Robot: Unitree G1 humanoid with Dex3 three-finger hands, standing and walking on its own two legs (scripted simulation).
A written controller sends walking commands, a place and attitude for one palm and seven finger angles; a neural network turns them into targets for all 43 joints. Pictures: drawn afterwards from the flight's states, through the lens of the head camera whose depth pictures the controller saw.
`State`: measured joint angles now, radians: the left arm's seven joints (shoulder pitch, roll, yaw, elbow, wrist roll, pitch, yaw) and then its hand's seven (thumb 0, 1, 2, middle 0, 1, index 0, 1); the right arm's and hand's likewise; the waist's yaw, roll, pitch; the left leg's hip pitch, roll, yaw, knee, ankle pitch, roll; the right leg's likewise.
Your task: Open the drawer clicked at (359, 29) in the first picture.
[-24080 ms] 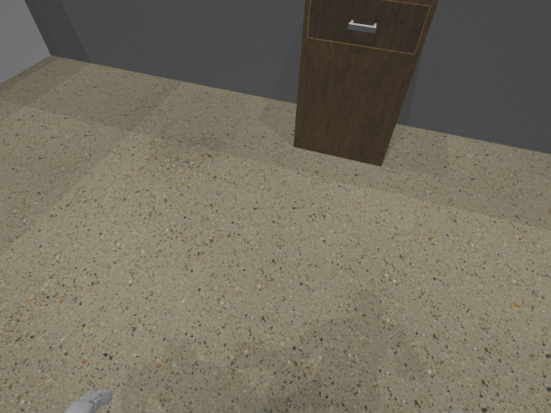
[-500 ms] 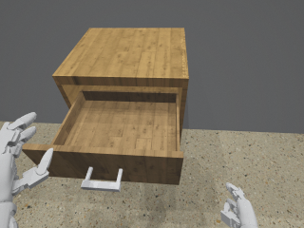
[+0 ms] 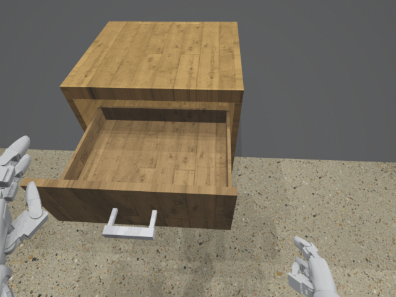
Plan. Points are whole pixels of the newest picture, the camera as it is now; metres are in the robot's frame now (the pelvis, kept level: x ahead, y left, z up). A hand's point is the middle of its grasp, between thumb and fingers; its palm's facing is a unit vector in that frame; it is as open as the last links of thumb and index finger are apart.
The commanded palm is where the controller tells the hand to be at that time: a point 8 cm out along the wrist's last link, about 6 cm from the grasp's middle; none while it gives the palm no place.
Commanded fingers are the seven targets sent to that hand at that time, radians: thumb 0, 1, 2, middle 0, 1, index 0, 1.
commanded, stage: step back with the hand held close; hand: left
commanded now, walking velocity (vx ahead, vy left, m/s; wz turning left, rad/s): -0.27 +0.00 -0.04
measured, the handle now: (131, 223) +0.28 +0.18 -0.05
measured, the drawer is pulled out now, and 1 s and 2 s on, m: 0.29 0.29 0.29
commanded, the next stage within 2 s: stop stepping back and stand still in 1.12 s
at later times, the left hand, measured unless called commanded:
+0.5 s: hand (10, 275) +0.12 +0.24 +0.15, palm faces +0.37 -0.83 -0.43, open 7.4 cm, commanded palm +0.06 +0.29 +0.18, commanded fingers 0.00 0.90 0.90 -0.20 -0.30 -0.20 -0.30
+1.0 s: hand out of the picture +0.06 +0.23 +0.15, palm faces +0.28 -0.85 -0.44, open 7.4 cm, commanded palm -0.01 +0.29 +0.18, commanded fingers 0.00 0.90 0.90 -0.20 -0.30 -0.20 -0.30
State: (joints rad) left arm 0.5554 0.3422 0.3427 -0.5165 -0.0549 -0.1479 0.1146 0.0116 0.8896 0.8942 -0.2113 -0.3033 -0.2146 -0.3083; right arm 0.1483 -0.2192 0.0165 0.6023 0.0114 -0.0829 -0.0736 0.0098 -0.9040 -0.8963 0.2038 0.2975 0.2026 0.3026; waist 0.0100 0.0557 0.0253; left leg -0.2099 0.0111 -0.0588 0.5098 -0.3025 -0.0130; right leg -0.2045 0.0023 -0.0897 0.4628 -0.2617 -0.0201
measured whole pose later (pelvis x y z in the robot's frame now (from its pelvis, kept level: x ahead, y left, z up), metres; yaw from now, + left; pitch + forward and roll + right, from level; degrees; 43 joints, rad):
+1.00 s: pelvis -0.13 +0.01 -0.01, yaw +1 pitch +3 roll -1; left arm 0.64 0.41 0.36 -0.66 -0.05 -0.22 0.11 0.01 0.89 0.89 -0.22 -0.30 -0.22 -0.31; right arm 0.15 -0.19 0.00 0.63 0.02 -0.09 -0.06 0.01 -0.90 -0.90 0.21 0.30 0.20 0.30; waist -0.02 -0.05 0.01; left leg -0.46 -0.02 -0.02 0.79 -0.39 -0.02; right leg -0.35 0.00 -0.03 0.57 -0.27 -0.01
